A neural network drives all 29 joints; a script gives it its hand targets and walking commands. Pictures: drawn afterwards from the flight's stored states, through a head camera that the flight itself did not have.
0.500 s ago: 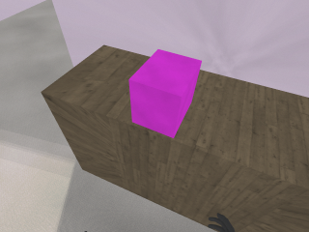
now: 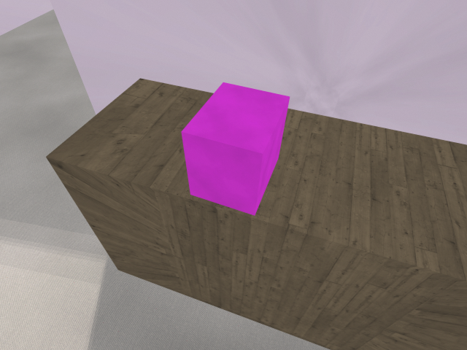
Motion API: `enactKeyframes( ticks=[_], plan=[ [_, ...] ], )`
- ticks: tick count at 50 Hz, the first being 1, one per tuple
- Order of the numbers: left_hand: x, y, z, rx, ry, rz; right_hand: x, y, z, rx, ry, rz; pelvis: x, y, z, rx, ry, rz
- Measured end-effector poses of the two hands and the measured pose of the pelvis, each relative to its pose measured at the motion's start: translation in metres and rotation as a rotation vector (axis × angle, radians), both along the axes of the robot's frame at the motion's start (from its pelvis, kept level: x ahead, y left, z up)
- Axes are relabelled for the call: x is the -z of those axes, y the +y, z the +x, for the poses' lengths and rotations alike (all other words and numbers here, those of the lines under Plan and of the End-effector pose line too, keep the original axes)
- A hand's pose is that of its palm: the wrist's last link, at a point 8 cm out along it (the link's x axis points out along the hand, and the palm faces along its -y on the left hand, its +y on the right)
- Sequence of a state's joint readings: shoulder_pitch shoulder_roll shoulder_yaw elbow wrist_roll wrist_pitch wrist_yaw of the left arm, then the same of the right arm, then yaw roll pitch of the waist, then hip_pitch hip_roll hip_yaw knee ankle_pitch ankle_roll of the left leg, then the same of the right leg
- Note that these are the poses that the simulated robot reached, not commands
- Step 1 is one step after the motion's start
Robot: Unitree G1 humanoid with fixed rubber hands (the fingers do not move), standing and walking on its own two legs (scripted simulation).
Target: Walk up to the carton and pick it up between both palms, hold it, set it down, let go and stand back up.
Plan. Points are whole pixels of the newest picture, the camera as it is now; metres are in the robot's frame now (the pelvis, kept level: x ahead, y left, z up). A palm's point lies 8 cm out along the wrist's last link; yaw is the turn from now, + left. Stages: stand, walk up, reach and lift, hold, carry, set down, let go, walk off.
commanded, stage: walk up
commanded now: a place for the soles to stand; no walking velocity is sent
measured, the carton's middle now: (238, 147) +0.55 +0.00 +0.04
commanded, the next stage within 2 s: none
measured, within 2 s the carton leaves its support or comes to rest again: neither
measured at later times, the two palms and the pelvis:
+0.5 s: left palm out of the picture +0.10 +0.35 -0.14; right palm out of the picture +0.12 -0.13 -0.12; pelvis +0.03 +0.11 -0.03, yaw -10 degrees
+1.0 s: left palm (67, 281) +0.29 +0.36 -0.12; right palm out of the picture +0.10 -0.04 -0.13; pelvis +0.12 +0.20 -0.01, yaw -24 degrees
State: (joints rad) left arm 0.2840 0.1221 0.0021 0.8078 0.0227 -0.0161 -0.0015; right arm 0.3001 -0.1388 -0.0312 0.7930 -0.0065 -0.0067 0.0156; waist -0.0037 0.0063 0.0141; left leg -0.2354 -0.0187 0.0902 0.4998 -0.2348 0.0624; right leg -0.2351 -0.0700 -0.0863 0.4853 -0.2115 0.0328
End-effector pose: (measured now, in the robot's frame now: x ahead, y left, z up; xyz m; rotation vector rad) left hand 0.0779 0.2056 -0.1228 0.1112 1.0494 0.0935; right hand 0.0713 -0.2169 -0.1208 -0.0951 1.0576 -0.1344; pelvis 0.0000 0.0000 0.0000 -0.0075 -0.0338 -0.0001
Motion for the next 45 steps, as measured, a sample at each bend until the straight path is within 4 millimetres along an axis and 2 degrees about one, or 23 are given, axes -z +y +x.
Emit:
enactKeyframes(
  ticks=[7, 9, 15, 19, 23, 27, 32, 36, 40, 45],
  plan=[
    [0.0, -0.002, 0.004, 0.0, 0.0, 0.002, 0.001, -0.002, -0.002, -0.007, 0.012, -0.006, 0.0, 0.0, 0.002, 0.011, 0.003, -0.002],
    [-0.002, 0.004, 0.0, -0.013, -0.007, 0.033, 0.003, -0.003, 0.003, -0.035, 0.011, -0.013, 0.002, 0.005, 0.003, 0.038, 0.013, -0.005],
    [-0.005, 0.052, -0.03, -0.04, 0.102, 0.151, -0.006, 0.007, 0.034, -0.038, -0.071, -0.038, 0.004, 0.036, 0.008, 0.089, 0.034, -0.024],
    [0.003, 0.092, -0.027, -0.036, 0.131, 0.164, -0.009, 0.033, 0.053, -0.036, -0.122, -0.049, 0.011, 0.066, 0.016, 0.114, 0.038, -0.04],
    [0.021, 0.132, 0.005, 0.018, 0.111, 0.156, -0.002, 0.07, 0.059, -0.021, -0.157, -0.061, 0.027, 0.097, 0.025, 0.146, 0.009, -0.022],
    [0.012, 0.15, 0.052, 0.104, 0.05, 0.182, 0.004, 0.102, 0.044, 0.068, -0.131, -0.034, 0.024, 0.117, 0.035, 0.199, -0.005, -0.006],
    [-0.013, 0.147, 0.11, 0.219, -0.057, 0.18, 0.011, 0.127, 0.029, 0.179, -0.104, 0.013, 0.016, 0.138, 0.051, 0.268, 0.005, 0.027],
    [-0.019, 0.134, 0.146, 0.295, -0.137, 0.159, 0.026, 0.133, 0.023, 0.254, -0.091, 0.028, 0.022, 0.149, 0.066, 0.33, 0.012, 0.056],
    [-0.019, 0.127, 0.163, 0.298, -0.16, 0.121, 0.036, 0.139, 0.017, 0.281, -0.019, 0.028, 0.023, 0.163, 0.08, 0.37, 0.02, 0.017],
    [-0.02, 0.132, 0.175, 0.309, -0.113, 0.082, 0.022, 0.153, 0.019, 0.333, 0.027, 0.009, 0.01, 0.182, 0.101, 0.4, 0.032, 0.01]
  ],
)
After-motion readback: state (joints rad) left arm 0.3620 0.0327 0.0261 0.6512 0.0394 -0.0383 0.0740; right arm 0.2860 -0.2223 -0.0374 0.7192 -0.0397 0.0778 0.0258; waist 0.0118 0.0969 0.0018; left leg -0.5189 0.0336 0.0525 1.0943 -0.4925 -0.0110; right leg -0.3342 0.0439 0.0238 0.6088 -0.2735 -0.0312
